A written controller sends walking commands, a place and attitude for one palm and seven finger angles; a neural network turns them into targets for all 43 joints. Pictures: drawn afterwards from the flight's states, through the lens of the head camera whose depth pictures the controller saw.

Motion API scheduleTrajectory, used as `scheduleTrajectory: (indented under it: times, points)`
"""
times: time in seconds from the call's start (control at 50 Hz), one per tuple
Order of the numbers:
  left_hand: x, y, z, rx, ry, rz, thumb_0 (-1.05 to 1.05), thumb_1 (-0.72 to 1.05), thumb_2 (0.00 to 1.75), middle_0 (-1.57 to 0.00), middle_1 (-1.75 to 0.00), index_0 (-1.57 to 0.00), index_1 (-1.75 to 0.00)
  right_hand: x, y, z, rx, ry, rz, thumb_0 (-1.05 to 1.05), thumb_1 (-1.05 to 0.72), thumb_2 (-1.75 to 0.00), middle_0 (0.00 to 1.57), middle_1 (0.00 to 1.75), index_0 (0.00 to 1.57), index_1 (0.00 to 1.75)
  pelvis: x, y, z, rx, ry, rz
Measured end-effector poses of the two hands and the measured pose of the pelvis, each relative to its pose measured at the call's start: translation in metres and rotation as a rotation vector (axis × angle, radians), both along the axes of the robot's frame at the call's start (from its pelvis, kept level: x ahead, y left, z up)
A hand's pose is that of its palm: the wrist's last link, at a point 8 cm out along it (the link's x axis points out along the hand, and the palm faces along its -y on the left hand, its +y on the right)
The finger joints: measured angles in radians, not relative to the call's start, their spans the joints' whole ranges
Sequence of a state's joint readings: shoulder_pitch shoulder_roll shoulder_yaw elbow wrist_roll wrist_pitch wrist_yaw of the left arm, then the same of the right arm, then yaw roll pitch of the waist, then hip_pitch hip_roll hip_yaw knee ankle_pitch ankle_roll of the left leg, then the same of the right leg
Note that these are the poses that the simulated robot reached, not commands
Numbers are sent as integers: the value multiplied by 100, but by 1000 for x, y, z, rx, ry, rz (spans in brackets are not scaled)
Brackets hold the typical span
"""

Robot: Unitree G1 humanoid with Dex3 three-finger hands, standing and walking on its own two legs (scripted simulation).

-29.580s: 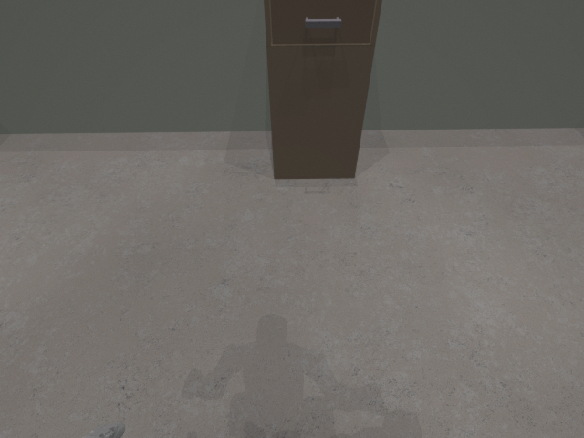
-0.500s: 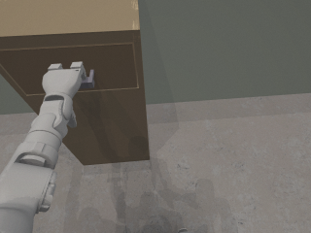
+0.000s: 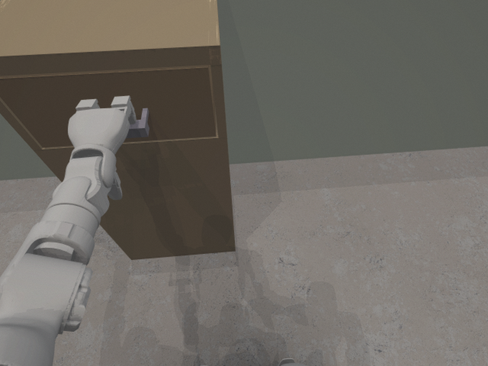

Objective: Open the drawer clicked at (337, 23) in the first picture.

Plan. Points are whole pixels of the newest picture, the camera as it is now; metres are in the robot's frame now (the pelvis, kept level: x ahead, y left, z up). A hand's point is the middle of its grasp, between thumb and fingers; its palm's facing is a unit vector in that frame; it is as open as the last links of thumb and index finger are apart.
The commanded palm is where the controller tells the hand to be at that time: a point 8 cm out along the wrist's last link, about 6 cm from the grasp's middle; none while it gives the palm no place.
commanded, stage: lift the fingers back up to retry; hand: left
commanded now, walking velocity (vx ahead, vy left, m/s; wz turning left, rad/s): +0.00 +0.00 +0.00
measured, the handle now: (114, 122) +0.56 +0.25 +0.06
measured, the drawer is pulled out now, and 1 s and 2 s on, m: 0.00 0.00 0.00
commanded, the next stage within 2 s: re-aim the fingers above the handle in 0.76 s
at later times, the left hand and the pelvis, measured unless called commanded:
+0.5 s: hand (100, 137) +0.48 +0.24 +0.10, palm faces +0.03 -0.01 -1.00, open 13.8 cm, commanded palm +0.45 +0.24 +0.16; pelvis +0.03 +0.01 +0.01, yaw +0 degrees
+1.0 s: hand (88, 138) +0.46 +0.25 +0.11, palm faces +0.02 +0.00 -1.00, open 13.8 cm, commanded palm +0.44 +0.25 +0.17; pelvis +0.03 +0.00 +0.02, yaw +1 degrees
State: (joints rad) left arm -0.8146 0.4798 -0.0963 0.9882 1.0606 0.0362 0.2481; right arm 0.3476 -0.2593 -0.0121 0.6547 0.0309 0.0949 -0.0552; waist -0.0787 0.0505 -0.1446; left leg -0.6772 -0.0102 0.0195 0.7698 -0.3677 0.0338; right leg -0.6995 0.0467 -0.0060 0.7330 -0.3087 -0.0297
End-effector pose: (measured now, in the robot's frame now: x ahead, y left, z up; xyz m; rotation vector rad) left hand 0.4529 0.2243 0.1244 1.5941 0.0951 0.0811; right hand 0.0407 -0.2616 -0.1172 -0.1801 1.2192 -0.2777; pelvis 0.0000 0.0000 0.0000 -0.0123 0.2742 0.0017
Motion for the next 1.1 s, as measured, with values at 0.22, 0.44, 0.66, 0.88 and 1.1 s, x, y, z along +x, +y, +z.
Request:
scheduleTrajectory:
  times: [0.22, 0.44, 0.66, 0.88, 1.1]
  points:
    - [0, 3, 2, -20, 9, -23, 0, -49, 30, -27, -122, -26, -121, 7, 4, 4, -2, -7, -15, 1, -90, -90, 20, 30, 20, 29, 9, 6, 5, -3, -18, -6]
    - [-2, 11, 18, -25, -23, -36, 0, -49, 30, -31, -120, -31, -120, 39, 10, 11, 3, -53, 4, 1, -90, -90, 20, 30, 20, 29, 23, 12, 13, -7, -54, 3]
    - [3, 16, 53, -28, -24, 22, 0, -49, 30, -32, -120, -32, -120, 84, 19, 18, 38, -124, 45, 1, -90, -90, 20, 30, 20, 29, 36, 14, 19, -4, -86, 7]
    - [-16, 3, 31, -60, 54, -84, 0, -49, 30, -32, -120, -32, -120, 110, 17, 26, 20, -165, 96, 1, -90, -90, 20, 30, 20, 29, 35, 8, 20, 1, -105, 17]
    - [-14, 42, 49, 13, 2, 80, 0, -49, 30, -32, -120, -32, -120, 91, 10, 15, 33, -112, 86, 1, -90, -90, 20, 30, 20, 29, 29, 1, 19, 4, -90, 23]
